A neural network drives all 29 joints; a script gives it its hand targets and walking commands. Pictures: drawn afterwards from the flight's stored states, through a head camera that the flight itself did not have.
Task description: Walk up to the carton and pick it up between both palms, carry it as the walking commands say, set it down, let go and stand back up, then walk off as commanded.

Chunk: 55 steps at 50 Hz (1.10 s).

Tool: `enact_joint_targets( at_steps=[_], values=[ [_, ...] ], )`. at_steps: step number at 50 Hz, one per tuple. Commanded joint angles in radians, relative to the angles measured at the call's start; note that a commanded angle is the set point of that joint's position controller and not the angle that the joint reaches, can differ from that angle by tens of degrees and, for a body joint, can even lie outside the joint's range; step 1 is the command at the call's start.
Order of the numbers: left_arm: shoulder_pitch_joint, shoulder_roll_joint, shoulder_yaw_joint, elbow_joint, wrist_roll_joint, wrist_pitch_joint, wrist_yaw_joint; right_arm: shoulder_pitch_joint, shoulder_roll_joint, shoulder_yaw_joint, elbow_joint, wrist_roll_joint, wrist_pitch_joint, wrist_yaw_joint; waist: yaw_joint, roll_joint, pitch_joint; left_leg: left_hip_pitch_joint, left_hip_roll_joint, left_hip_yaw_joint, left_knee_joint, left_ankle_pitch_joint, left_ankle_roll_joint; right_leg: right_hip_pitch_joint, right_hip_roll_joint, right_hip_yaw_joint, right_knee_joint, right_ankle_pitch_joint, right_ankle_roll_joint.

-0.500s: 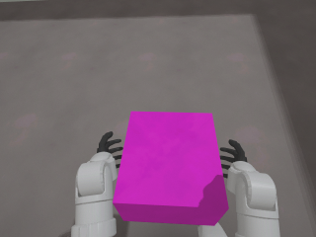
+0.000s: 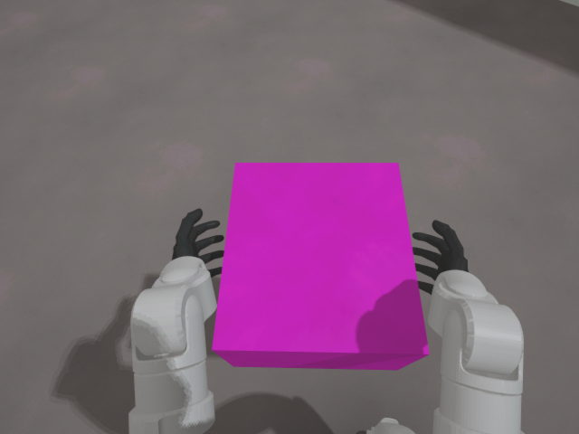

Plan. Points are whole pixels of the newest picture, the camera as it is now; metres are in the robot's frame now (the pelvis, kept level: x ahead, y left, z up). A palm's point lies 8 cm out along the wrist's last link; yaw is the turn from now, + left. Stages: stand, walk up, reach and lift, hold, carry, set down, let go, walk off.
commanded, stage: carry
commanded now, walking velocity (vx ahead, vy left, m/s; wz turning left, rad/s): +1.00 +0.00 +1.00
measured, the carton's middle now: (315, 265) +0.35 +0.00 -0.02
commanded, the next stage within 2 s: none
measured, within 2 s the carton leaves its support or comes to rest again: neither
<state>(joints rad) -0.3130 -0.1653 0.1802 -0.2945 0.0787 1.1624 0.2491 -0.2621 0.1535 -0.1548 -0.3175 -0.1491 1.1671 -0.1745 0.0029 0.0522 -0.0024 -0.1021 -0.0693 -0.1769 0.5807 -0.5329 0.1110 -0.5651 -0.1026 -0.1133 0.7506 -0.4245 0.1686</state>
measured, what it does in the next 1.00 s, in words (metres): walks ahead, turning left: right foot, then left foot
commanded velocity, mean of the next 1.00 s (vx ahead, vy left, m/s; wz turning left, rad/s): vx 0.48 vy -0.01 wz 0.48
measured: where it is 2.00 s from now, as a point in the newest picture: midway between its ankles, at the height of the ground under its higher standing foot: (199, 149)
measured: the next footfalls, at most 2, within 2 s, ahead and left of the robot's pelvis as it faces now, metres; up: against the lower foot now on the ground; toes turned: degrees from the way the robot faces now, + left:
right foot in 0.02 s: +0.08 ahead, -0.19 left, +0.00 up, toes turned +0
left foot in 0.26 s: +0.41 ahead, +0.12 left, -0.01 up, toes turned +27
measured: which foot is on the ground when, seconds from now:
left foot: down 0.00-0.02, up 0.04-0.24, down 0.26-0.54, up 0.56-0.80, down 0.82-1.00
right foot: up 0.00-0.00, down 0.02-0.32, up 0.34-0.52, down 0.54-0.82, up 0.84-1.00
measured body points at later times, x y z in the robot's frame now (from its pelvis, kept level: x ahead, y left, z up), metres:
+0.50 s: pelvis +0.49 +0.06 +0.01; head +0.57 +0.08 +0.45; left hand +0.69 +0.34 +0.04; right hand +0.81 +0.05 +0.01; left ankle +0.37 +0.11 -0.71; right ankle +0.55 -0.09 -0.66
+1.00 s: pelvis +0.88 +0.26 +0.03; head +0.95 +0.36 +0.46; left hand +0.95 +0.61 +0.07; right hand +1.20 +0.40 +0.05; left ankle +0.78 +0.24 -0.71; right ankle +0.95 +0.13 -0.63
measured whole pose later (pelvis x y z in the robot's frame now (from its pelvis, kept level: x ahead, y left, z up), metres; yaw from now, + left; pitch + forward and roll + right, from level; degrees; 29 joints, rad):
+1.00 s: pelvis +0.88 +0.26 +0.03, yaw +47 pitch +8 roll -4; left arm -0.30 -0.16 0.17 -0.38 0.01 1.16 0.32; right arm -0.27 0.15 -0.15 -0.34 -0.18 1.15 -0.11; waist 0.06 0.06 0.14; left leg -0.25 0.05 0.17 0.46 -0.35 0.07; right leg -0.57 -0.05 -0.10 1.08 -0.50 0.09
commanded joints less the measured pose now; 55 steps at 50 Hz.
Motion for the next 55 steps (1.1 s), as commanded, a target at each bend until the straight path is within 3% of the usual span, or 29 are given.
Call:
enact_joint_targets(
  at_steps=[1,2,3,5,8,9,12,13,14,15,16,17,19,21,25,26,28,30,34,37,39,40,41,42,43,45,49,53,55],
  values=[
    [-0.309,-1.030,-0.666,0.047,-0.337,-0.026,-0.417,-0.608,0.914,0.774,-0.174,0.493,0.006,0.342,0.095,-0.483,-0.641,-0.787,-0.053,0.195,0.803,0.037,-0.039,1.402,-0.353,0.297,-0.284,1.012,-0.150],
    [-0.296,-1.051,-0.668,0.042,-0.315,-0.032,-0.408,-0.620,0.908,0.779,-0.169,0.512,0.012,0.362,0.065,-0.382,-0.660,-0.832,-0.037,0.150,0.877,-0.024,-0.009,1.360,-0.427,0.439,-0.271,1.180,-0.230],
    [-0.291,-1.015,-0.665,0.009,-0.289,-0.042,-0.393,-0.617,0.882,0.764,-0.144,0.531,0.016,0.391,0.060,-0.231,-0.671,-0.768,0.084,0.091,0.893,0.111,-0.012,1.223,-0.463,0.460,-0.269,0.918,-0.272],
    [-0.438,-1.022,-0.701,-0.077,-0.330,-0.050,-0.386,-0.705,0.897,0.784,-0.163,0.572,0.006,0.408,0.067,-0.148,-0.420,-0.887,0.154,0.130,0.689,0.080,-0.049,1.113,-0.449,0.326,-0.341,0.716,-0.208],
    [-0.421,-1.013,-0.730,-0.043,-0.354,-0.026,-0.404,-0.595,0.923,0.737,-0.052,0.522,0.015,0.391,0.084,-0.235,-0.249,-0.966,0.140,0.189,0.346,-0.048,-0.048,1.143,-0.393,0.060,-0.343,1.030,-0.118],
    [-0.412,-0.987,-0.719,-0.014,-0.357,-0.029,-0.416,-0.549,0.892,0.700,-0.029,0.505,0.006,0.387,0.079,-0.207,-0.211,-0.861,0.071,0.318,0.213,0.060,-0.055,1.074,-0.325,-0.023,-0.367,1.125,-0.094],
    [-0.410,-0.939,-0.747,-0.057,-0.423,-0.025,-0.436,-0.441,0.835,0.648,-0.012,0.410,-0.011,0.362,0.030,-0.289,-0.304,-0.129,-0.174,0.597,-0.029,0.315,-0.013,0.695,-0.199,-0.269,-0.184,1.520,-0.072],
    [-0.413,-0.917,-0.737,-0.061,-0.422,-0.013,-0.449,-0.433,0.871,0.650,-0.009,0.388,-0.014,0.351,-0.013,-0.335,-0.433,0.084,-0.192,0.573,-0.041,0.396,0.043,0.660,-0.199,-0.294,-0.013,1.614,-0.050],
    [-0.478,-0.933,-0.745,-0.037,-0.444,-0.006,-0.463,-0.447,0.869,0.638,0.000,0.354,-0.025,0.348,-0.052,-0.268,-0.515,0.327,-0.138,0.432,-0.022,0.462,0.113,0.465,-0.198,-0.265,0.209,1.438,-0.019],
    [-0.485,-0.956,-0.746,0.003,-0.448,-0.012,-0.475,-0.505,0.847,0.652,-0.061,0.350,-0.040,0.339,-0.061,-0.064,-0.537,0.511,0.072,0.043,-0.041,0.431,0.221,0.168,-0.119,-0.197,0.512,0.861,0.014],
    [-0.575,-0.923,-0.752,-0.039,-0.480,0.006,-0.494,-0.534,0.884,0.686,-0.050,0.351,-0.040,0.329,-0.071,0.096,-0.612,0.710,0.313,-0.617,-0.109,0.720,0.509,-0.152,0.121,0.003,0.921,0.229,0.068],
    [-0.544,-0.962,-0.728,0.052,-0.479,0.015,-0.502,-0.523,0.922,0.682,0.011,0.367,-0.039,0.315,-0.057,0.128,-0.601,0.817,0.446,-0.796,-0.068,0.948,0.553,-0.365,0.097,0.240,1.080,-0.242,0.068],
    [-0.507,-1.018,-0.683,0.087,-0.463,-0.007,-0.500,-0.457,0.980,0.694,0.062,0.386,-0.042,0.307,-0.063,-0.145,-0.458,0.687,0.374,-0.514,-0.002,1.023,0.361,-0.455,-0.065,0.377,0.961,-0.241,0.059],
    [-0.478,-0.985,-0.678,0.013,-0.467,-0.023,-0.490,-0.635,0.967,0.753,-0.080,0.456,-0.046,0.303,-0.041,-0.337,-0.361,0.434,0.243,-0.384,0.007,1.019,0.234,-0.324,-0.043,0.168,0.504,-0.254,0.002],
    [-0.348,-0.995,-0.600,0.048,-0.356,-0.051,-0.444,-0.744,0.964,0.858,-0.250,0.559,-0.046,0.343,0.015,0.072,-0.331,-0.245,0.084,0.027,-0.009,0.685,0.077,0.463,-0.021,0.062,-0.336,0.070,-0.021],
    [-0.392,-1.017,-0.609,0.008,-0.354,-0.067,-0.432,-0.759,0.951,0.860,-0.273,0.575,-0.046,0.344,0.041,-0.004,-0.424,-0.362,0.043,0.122,0.113,0.681,0.045,0.728,0.018,-0.014,-0.338,0.468,-0.030],
    [-0.328,-0.992,-0.622,-0.048,-0.316,-0.088,-0.405,-0.611,0.914,0.804,-0.205,0.543,-0.022,0.360,0.078,-0.398,-0.636,-0.552,-0.055,0.227,0.521,0.127,-0.049,1.072,-0.232,0.219,-0.255,1.018,-0.158],
    [-0.234,-0.961,-0.633,-0.057,-0.274,-0.110,-0.365,-0.543,0.854,0.717,-0.155,0.540,-0.033,0.385,0.061,-0.271,-0.684,-0.616,-0.053,0.181,0.639,-0.021,-0.061,1.122,-0.374,0.473,-0.284,1.280,-0.272],
    [-0.346,-0.924,-0.731,-0.180,-0.360,-0.115,-0.371,-0.487,0.896,0.727,-0.157,0.515,-0.047,0.371,0.075,-0.317,-0.497,-0.921,0.074,0.172,0.386,-0.158,-0.096,1.290,-0.358,0.358,-0.217,1.485,-0.282],
    [-0.397,-0.966,-0.769,-0.180,-0.419,-0.084,-0.391,-0.479,0.872,0.718,-0.231,0.468,-0.070,0.337,0.068,-0.260,-0.439,-0.821,-0.010,0.338,-0.037,0.091,-0.116,1.299,-0.195,0.200,-0.192,1.740,-0.203],
    [-0.362,-0.951,-0.796,-0.185,-0.444,-0.064,-0.401,-0.353,0.875,0.674,-0.201,0.412,-0.061,0.336,0.004,-0.077,-0.510,0.037,-0.030,0.417,-0.353,0.731,-0.089,0.656,-0.139,-0.018,-0.054,1.391,-0.124],
    [-0.397,-0.933,-0.802,-0.235,-0.438,-0.051,-0.400,-0.280,0.894,0.658,-0.152,0.386,-0.056,0.337,-0.050,-0.006,-0.625,0.608,0.160,0.205,-0.216,1.174,-0.015,0.194,-0.096,-0.034,0.204,0.666,-0.082],
    [-0.373,-0.946,-0.815,-0.258,-0.465,-0.034,-0.407,-0.302,0.853,0.669,-0.202,0.394,-0.066,0.327,-0.025,0.331,-0.744,1.123,0.418,-0.031,0.093,2.192,0.124,-0.293,0.036,-0.025,0.505,-0.252,-0.036],
    [-0.459,-0.924,-0.826,-0.274,-0.486,-0.030,-0.431,-0.307,0.852,0.656,-0.188,0.356,-0.058,0.311,-0.040,0.232,-0.781,1.037,0.565,-0.091,0.040,2.311,0.190,-0.250,0.060,0.101,0.542,-0.276,-0.063],
    [-0.488,-0.900,-0.815,-0.236,-0.513,-0.008,-0.456,-0.334,0.854,0.655,-0.155,0.322,-0.053,0.300,-0.072,0.131,-0.705,0.875,0.554,-0.095,-0.072,2.107,0.226,-0.212,0.068,0.133,0.577,-0.222,-0.068],
    [-0.443,-0.906,-0.807,-0.138,-0.514,0.009,-0.472,-0.393,0.853,0.623,-0.171,0.315,-0.058,0.284,-0.064,0.032,-0.578,0.679,0.500,-0.019,-0.061,1.703,0.159,-0.224,0.024,0.151,0.467,-0.138,-0.065],
    [-0.459,-0.965,-0.743,-0.128,-0.493,0.013,-0.459,-0.515,0.878,0.644,-0.232,0.373,-0.040,0.306,-0.029,0.011,-0.486,0.613,0.341,0.181,-0.049,1.688,0.042,-0.259,0.064,-0.063,0.167,0.012,-0.079],
    [-0.412,-0.977,-0.716,-0.083,-0.417,0.014,-0.419,-0.537,0.876,0.695,-0.242,0.411,-0.015,0.334,-0.015,0.077,-0.515,0.387,0.244,0.337,0.010,1.500,-0.032,0.117,0.154,-0.179,-0.224,0.426,-0.110],
    [-0.337,-0.952,-0.698,-0.050,-0.373,0.020,-0.417,-0.472,0.829,0.714,-0.235,0.418,-0.003,0.342,0.024,-0.027,-0.539,0.039,0.197,0.396,0.178,1.181,-0.109,0.569,0.125,-0.163,-0.409,0.844,-0.167]
  ],
)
